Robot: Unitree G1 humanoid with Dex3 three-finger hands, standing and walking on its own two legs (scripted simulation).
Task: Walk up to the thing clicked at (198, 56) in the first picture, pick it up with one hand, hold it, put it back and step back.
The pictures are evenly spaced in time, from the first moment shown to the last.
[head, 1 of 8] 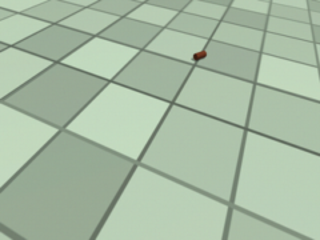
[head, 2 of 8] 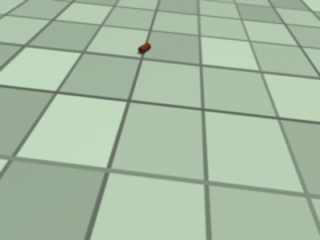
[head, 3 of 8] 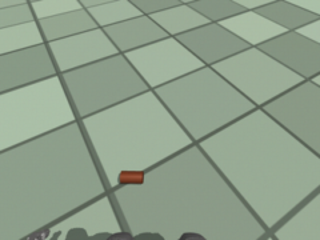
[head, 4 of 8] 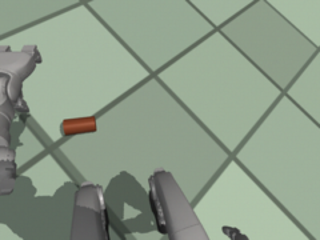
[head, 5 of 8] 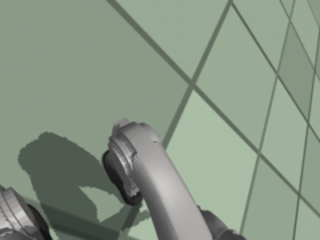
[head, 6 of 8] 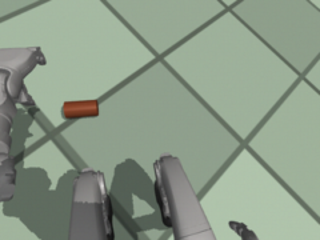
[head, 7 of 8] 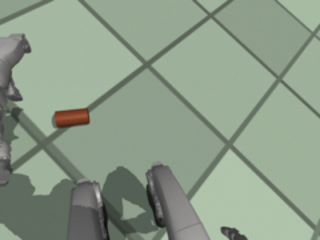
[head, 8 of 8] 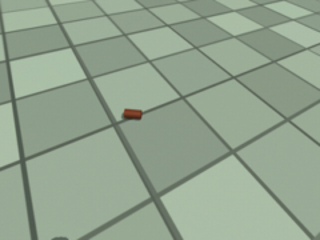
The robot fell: no
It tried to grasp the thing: yes
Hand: left
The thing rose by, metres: 0.00
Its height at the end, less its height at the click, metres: +0.00
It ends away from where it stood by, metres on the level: 0.01
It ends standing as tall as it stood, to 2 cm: yes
